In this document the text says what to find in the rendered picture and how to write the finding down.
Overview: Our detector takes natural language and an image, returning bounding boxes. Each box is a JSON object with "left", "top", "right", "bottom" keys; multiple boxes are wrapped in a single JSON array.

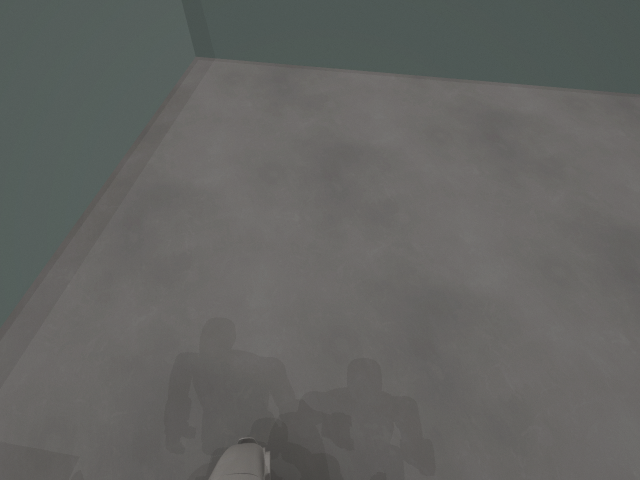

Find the robot left thigh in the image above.
[{"left": 208, "top": 443, "right": 271, "bottom": 480}]

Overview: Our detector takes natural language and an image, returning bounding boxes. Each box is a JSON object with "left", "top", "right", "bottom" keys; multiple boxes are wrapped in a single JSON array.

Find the left robot shin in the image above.
[{"left": 237, "top": 437, "right": 258, "bottom": 445}]

